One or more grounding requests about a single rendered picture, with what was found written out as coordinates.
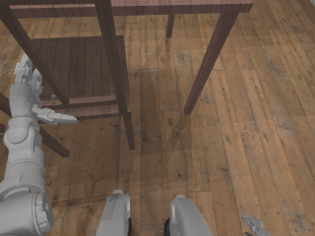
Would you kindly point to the robot left thigh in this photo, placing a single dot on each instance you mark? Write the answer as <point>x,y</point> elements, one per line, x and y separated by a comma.
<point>116,212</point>

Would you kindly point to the robot left forearm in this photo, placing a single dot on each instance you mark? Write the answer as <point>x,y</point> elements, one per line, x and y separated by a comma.
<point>25,164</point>

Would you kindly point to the chair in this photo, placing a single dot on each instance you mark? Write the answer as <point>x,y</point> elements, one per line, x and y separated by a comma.
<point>88,74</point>

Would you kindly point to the robot right thigh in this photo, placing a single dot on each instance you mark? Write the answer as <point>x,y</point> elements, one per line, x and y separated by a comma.
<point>190,221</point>

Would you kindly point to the table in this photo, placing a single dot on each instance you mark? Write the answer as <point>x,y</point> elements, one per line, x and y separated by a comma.
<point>228,9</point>

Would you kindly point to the robot right hand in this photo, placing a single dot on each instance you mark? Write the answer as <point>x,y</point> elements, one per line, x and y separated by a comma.
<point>254,225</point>

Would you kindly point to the robot thigh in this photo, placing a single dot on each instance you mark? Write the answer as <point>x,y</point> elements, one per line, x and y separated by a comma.
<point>116,212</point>
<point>190,221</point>

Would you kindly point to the robot left upper arm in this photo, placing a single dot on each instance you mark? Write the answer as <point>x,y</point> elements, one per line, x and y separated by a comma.
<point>26,215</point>

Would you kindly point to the robot left hand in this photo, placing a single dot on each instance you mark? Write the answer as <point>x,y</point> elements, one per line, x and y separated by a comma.
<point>24,93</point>

